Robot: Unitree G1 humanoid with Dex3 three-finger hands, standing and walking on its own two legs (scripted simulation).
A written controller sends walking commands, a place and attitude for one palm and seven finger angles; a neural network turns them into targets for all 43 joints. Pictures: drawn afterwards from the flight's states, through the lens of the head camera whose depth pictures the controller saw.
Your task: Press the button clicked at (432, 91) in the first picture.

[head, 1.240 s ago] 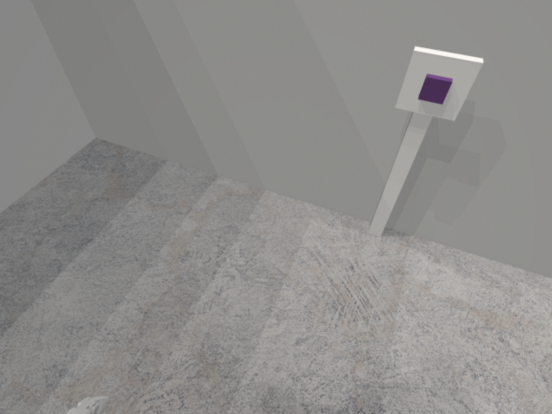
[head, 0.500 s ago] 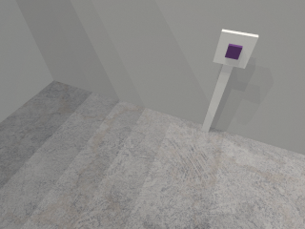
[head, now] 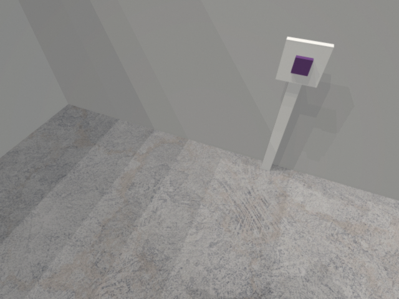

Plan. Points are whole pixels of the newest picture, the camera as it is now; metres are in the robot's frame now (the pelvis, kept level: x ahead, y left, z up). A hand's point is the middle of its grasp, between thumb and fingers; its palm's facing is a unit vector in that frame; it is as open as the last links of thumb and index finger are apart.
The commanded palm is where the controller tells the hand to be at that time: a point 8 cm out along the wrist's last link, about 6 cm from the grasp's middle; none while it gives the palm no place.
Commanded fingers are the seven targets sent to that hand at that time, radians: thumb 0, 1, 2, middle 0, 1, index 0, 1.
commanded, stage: look at it before walking up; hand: left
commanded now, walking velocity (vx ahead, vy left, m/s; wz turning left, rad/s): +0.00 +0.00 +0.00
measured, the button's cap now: (301, 65) +1.00 -0.38 -0.02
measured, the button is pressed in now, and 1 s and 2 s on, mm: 0 0 0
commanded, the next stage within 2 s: walk to a spot facing it in 0.20 s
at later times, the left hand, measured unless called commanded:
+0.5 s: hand out of the picture +0.08 +0.24 -0.17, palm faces -0.07 -0.94 -0.32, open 7.4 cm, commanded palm none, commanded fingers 0.00 0.90 0.90 -0.20 -0.30 -0.20 -0.30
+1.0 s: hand out of the picture +0.08 +0.16 -0.16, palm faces -0.25 -0.93 -0.25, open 7.4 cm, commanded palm none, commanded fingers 0.00 0.90 0.90 -0.20 -0.30 -0.20 -0.30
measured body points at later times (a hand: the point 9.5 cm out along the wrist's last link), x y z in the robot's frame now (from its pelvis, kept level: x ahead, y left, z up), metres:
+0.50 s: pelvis +0.00 +0.00 -0.01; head +0.02 +0.00 +0.44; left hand +0.08 +0.29 -0.14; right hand +0.08 -0.29 -0.14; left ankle +0.00 +0.13 -0.75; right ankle +0.00 -0.11 -0.75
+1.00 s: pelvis -0.01 -0.02 +0.00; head +0.04 -0.05 +0.44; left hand +0.09 +0.21 -0.14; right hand +0.01 -0.30 -0.15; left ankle +0.02 +0.15 -0.67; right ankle -0.01 -0.10 -0.75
